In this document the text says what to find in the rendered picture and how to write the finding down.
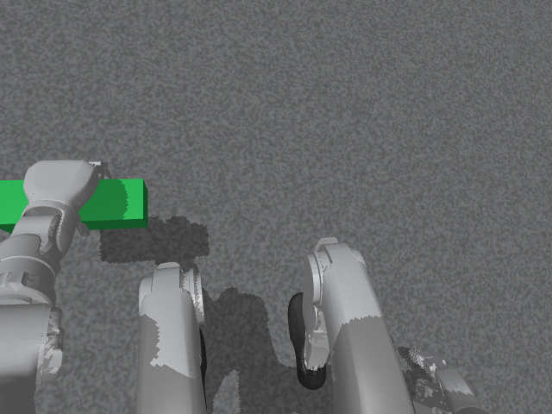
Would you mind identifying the right robot foot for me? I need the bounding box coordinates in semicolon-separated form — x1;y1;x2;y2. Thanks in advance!
288;292;326;390

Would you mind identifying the left robot arm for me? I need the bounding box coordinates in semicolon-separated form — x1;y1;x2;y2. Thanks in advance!
0;200;78;414

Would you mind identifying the carton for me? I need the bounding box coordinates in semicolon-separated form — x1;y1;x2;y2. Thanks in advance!
0;179;148;234

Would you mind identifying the left robot hand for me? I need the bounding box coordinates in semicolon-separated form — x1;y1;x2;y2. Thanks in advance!
23;160;112;236

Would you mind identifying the right robot hand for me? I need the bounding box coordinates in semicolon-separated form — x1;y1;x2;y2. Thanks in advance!
409;348;481;414

